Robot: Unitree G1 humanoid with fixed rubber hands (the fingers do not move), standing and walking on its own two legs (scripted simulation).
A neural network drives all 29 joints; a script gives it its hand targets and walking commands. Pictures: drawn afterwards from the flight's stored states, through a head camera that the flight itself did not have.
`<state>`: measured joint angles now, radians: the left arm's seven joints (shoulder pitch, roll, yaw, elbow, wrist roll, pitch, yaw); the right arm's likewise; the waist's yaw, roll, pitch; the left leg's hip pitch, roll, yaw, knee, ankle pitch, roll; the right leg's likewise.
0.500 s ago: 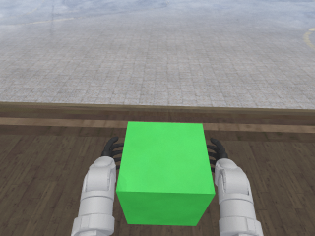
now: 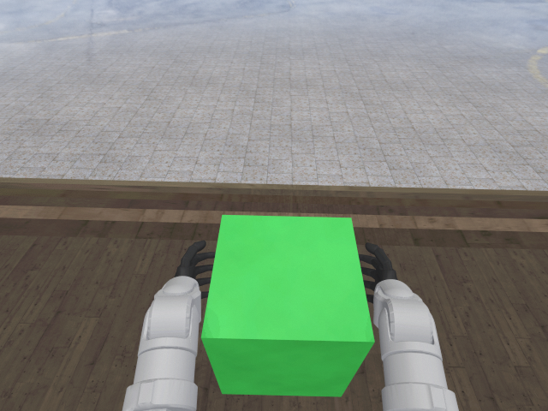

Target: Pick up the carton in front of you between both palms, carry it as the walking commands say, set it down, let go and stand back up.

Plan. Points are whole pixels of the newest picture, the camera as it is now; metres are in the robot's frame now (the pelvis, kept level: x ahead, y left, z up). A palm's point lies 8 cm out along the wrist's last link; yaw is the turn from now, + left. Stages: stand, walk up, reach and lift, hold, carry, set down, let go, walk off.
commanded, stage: hold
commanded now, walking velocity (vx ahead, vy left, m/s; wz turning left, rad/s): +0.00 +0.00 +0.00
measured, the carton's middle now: (284, 309) +0.30 +0.00 -0.03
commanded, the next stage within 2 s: carry in 0.22 s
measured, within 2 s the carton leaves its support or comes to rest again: neither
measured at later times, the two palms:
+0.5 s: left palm (187, 255) +0.33 +0.15 +0.08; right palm (380, 257) +0.33 -0.15 +0.08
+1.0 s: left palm (204, 184) +0.50 +0.16 +0.07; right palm (360, 195) +0.49 -0.14 +0.07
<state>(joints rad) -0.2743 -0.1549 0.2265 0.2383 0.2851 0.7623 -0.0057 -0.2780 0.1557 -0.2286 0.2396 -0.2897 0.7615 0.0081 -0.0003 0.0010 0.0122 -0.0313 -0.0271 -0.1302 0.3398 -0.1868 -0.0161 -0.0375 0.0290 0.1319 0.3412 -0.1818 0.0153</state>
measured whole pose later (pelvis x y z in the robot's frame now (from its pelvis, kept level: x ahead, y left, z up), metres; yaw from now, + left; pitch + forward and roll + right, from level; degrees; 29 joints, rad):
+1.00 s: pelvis +0.27 +0.02 -0.01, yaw -3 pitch +4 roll +0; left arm 0.10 -0.14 0.04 -0.53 -0.01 1.13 0.17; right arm 0.10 0.14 -0.04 -0.51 0.00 1.11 -0.18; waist -0.01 0.00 -0.14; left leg -0.31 0.00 0.23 0.48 -0.26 0.08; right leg -0.38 -0.08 -0.07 1.15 -0.37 -0.01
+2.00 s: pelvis +0.86 +0.00 -0.02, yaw -1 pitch +4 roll -1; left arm -0.49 -0.14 0.30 -0.04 0.04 0.96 0.21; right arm -0.47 0.14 -0.28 -0.04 -0.02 0.95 -0.18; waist -0.05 0.00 0.06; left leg -0.44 -0.01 0.16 0.59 -0.23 0.12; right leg -0.52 -0.02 -0.01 1.24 -0.40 -0.04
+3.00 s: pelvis +1.49 -0.02 -0.34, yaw +0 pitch +1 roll +1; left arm -0.33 -0.15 0.25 -0.01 0.06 0.81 0.21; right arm -0.33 0.14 -0.22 -0.01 -0.01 0.80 -0.21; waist 0.03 -0.03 0.01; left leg -0.48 -0.09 0.11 1.74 -0.72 0.08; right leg -0.46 0.05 -0.07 0.69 -0.15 -0.14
